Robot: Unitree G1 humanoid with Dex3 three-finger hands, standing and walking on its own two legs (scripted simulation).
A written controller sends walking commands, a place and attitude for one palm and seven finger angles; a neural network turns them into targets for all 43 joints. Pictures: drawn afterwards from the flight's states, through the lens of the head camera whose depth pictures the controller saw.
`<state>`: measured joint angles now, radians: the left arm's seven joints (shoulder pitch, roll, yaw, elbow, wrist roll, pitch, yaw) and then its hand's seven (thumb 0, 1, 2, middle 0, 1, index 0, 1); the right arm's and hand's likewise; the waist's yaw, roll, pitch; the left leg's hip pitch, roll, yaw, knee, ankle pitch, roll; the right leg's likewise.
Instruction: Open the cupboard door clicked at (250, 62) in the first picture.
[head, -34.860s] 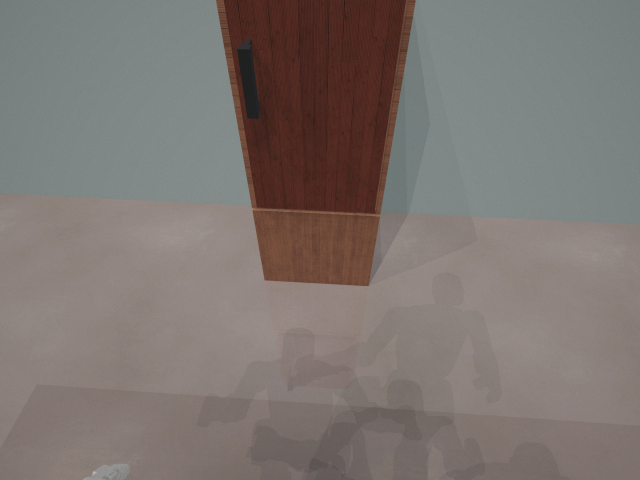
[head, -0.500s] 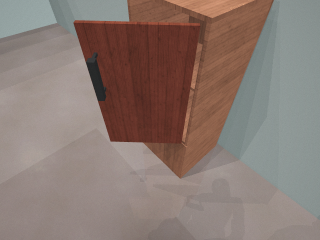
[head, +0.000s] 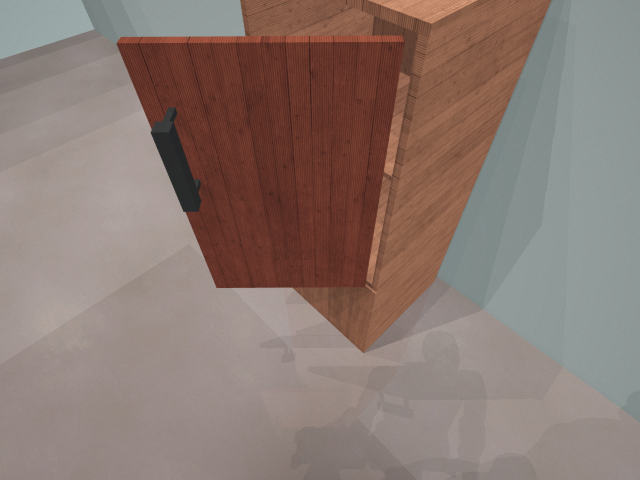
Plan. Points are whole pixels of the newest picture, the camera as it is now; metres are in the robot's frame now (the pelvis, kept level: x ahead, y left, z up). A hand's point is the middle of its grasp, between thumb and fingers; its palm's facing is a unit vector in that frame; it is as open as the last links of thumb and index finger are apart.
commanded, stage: come to a stop and stand still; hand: left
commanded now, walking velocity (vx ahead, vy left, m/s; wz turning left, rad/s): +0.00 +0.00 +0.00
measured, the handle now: (182, 161) +0.54 +0.25 +0.08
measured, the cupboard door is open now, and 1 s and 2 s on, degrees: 46 46 46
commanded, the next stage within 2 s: look again from close up in 0.64 s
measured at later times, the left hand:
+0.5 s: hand out of the picture +0.00 +0.16 -0.16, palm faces +0.03 -0.98 -0.22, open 7.3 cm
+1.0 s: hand out of the picture +0.00 +0.18 -0.16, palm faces +0.08 -0.96 -0.26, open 7.4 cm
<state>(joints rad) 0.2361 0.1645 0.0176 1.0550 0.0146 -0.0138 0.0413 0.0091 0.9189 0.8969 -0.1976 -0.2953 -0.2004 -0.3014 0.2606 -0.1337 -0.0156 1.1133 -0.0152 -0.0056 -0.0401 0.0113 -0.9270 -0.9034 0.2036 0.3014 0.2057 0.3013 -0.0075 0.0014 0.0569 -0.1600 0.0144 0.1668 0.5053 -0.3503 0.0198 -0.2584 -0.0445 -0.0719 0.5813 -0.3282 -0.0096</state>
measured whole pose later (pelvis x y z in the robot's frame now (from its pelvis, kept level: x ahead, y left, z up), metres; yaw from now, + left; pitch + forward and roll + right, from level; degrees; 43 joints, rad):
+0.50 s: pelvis -0.02 -0.03 +0.01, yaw +1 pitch -1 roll +1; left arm 0.25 0.18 0.00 1.09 0.01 -0.02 0.02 0.00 0.92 0.90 -0.20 -0.30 -0.20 -0.30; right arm 0.26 -0.16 0.00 1.14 -0.02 -0.01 -0.02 0.00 -0.91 -0.90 0.20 0.30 0.20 0.30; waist 0.00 0.00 0.03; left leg -0.12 0.05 0.14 0.39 -0.25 -0.01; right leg -0.20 0.00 -0.10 0.44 -0.23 -0.05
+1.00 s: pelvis -0.03 -0.02 +0.00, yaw +3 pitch -2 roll +0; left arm 0.26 0.22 0.02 1.04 0.01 -0.03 0.02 0.01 0.90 0.90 -0.20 -0.30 -0.20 -0.30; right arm 0.26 -0.25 -0.03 1.04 -0.02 -0.01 -0.02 0.00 -0.91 -0.90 0.20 0.30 0.20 0.30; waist -0.01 0.02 0.00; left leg -0.18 0.05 0.10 0.50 -0.30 0.00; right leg -0.21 -0.01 -0.15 0.49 -0.26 -0.05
